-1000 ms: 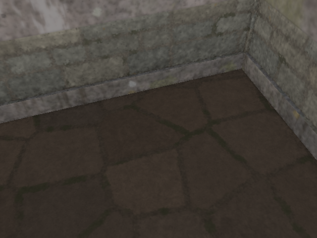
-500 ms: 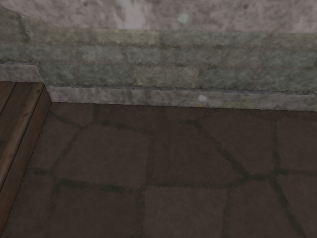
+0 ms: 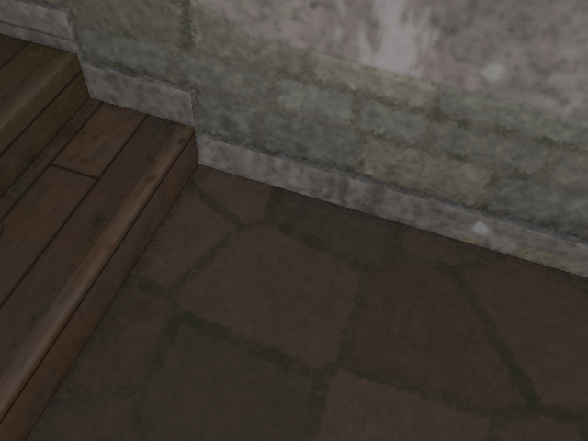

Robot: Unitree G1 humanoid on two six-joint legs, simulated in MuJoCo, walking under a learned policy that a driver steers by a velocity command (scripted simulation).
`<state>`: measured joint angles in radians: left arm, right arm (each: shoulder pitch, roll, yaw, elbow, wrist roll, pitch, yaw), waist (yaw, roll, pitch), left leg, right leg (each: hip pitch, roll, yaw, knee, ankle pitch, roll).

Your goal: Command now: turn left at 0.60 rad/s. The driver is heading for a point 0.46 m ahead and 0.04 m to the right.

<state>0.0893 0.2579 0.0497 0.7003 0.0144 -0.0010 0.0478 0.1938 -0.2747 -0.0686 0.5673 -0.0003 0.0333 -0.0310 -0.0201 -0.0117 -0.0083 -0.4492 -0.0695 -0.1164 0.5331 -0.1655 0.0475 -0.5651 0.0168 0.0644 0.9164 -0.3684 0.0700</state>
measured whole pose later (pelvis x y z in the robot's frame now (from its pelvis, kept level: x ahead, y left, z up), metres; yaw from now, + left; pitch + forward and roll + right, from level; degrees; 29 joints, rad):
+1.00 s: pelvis +0.20 +0.04 -0.02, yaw +5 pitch +4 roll +0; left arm 0.02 0.25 0.03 0.65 -0.02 -0.06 -0.08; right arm 0.45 -0.27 -0.04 0.81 0.00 -0.06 -0.02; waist -0.08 -0.02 0.02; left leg 0.17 0.01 0.12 0.24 -0.46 0.00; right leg -0.62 0.01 -0.06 0.59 -0.05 -0.09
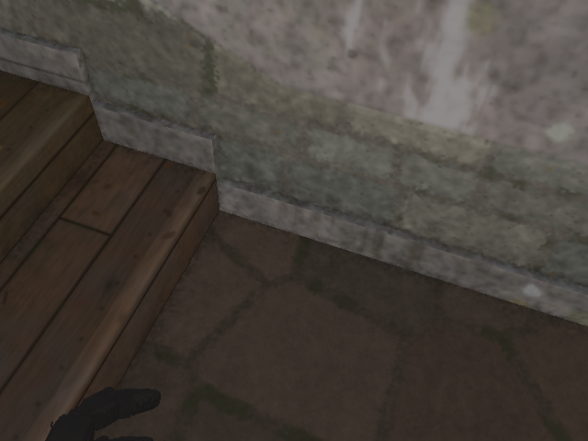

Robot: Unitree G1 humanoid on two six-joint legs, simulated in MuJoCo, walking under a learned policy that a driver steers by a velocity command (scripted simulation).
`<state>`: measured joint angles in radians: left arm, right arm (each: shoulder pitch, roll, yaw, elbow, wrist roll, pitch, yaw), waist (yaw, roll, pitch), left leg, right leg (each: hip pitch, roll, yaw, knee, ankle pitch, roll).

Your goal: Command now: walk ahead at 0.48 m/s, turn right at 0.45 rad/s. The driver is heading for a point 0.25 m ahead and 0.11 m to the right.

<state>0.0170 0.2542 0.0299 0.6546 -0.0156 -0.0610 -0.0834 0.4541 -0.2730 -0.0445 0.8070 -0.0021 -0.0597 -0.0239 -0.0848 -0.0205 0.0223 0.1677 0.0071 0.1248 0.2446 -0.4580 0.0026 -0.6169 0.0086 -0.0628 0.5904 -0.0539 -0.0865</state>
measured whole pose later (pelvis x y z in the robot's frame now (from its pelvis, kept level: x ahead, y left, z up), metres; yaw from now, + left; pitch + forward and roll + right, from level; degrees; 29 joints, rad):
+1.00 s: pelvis +0.28 +0.02 +0.02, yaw -8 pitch -1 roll +0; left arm 0.19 0.25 0.00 0.89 0.03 0.01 0.03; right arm 0.06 -0.25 -0.02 0.80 -0.02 -0.04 -0.01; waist 0.02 0.00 0.05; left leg -0.31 -0.04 -0.01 0.50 -0.17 0.04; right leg -0.08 0.00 0.05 0.47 -0.37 0.02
